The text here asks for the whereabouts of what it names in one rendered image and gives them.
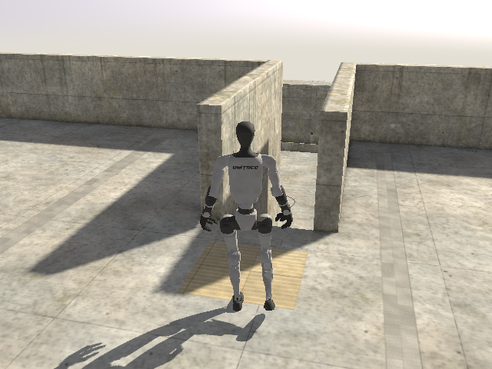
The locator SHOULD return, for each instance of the robot head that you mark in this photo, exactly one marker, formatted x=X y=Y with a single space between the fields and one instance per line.
x=245 y=134

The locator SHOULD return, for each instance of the left robot hand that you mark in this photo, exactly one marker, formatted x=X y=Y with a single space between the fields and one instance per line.
x=209 y=220

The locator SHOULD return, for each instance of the right robot hand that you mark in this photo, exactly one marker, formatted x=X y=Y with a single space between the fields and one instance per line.
x=283 y=217

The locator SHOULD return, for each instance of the left robot upper arm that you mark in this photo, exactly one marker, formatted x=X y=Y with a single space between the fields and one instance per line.
x=217 y=175

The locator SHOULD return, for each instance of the left robot forearm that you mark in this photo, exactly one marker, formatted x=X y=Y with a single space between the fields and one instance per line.
x=208 y=205

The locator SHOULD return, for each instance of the left robot thigh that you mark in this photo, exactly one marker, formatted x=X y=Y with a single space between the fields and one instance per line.
x=227 y=226

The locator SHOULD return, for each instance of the right robot forearm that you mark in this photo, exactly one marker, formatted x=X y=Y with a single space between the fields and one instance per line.
x=283 y=203

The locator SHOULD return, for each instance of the right robot upper arm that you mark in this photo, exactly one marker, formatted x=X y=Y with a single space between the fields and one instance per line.
x=273 y=173

